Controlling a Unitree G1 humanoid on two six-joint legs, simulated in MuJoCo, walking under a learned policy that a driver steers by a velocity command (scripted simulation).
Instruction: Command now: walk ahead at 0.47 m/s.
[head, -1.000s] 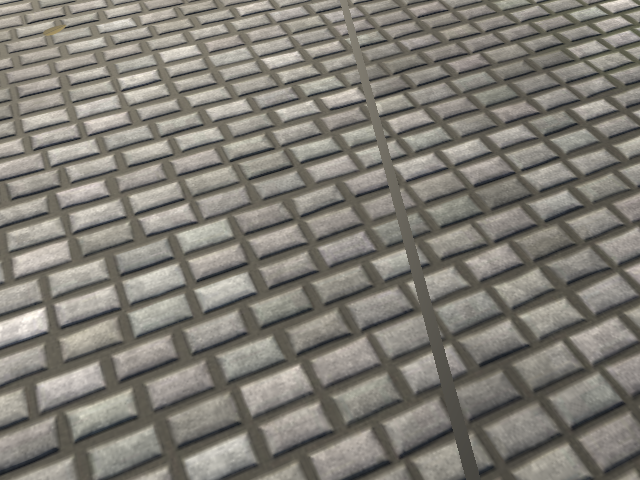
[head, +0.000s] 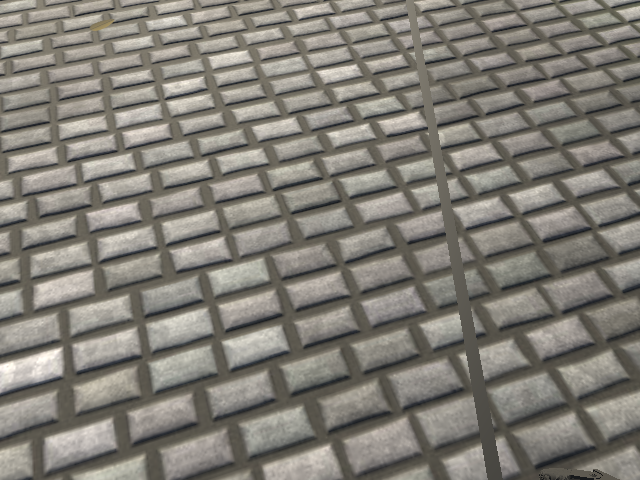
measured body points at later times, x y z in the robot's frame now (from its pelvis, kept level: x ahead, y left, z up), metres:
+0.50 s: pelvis +0.28 +0.04 +0.01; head +0.29 +0.03 +0.46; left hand +0.48 +0.26 -0.11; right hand +0.24 -0.22 -0.14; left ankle +0.20 +0.13 -0.73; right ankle +0.44 -0.15 -0.67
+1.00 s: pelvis +0.50 -0.06 +0.01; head +0.54 -0.10 +0.46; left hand +0.74 +0.16 -0.09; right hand +0.56 -0.38 -0.09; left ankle +0.70 +0.04 -0.68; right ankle +0.47 -0.12 -0.73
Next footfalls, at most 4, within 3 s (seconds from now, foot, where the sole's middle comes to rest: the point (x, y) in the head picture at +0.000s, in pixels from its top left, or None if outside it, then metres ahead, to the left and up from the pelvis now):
0.06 left None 0.24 0.13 -0.77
0.66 right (428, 467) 0.51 -0.14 -0.77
1.12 left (370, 365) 0.73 -0.01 -0.77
1.46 right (458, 449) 0.55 -0.20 -0.77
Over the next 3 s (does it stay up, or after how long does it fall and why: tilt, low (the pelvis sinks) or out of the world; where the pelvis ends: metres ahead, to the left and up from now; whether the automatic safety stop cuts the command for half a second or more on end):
stays up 0.60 -0.08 0.00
